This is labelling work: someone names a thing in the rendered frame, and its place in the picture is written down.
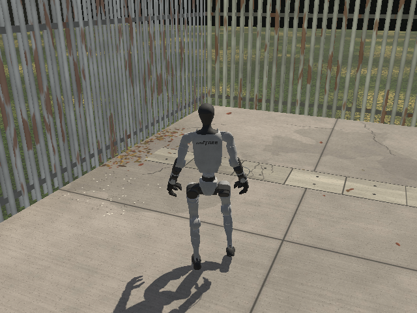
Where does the left robot forearm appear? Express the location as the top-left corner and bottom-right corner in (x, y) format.
(169, 158), (182, 185)

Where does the right robot forearm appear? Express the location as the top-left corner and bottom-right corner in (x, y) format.
(233, 157), (247, 183)

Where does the robot left hand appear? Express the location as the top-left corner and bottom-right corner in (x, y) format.
(167, 182), (182, 197)

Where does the right robot upper arm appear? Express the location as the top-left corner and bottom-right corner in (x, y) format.
(221, 131), (239, 168)

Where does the robot left thigh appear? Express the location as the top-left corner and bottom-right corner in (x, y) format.
(186, 182), (201, 230)

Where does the left robot upper arm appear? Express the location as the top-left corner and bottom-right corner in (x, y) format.
(175, 132), (194, 168)

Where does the left robot shin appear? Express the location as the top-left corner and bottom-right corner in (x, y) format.
(190, 219), (200, 261)

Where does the robot right hand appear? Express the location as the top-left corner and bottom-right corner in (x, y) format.
(234, 180), (249, 194)

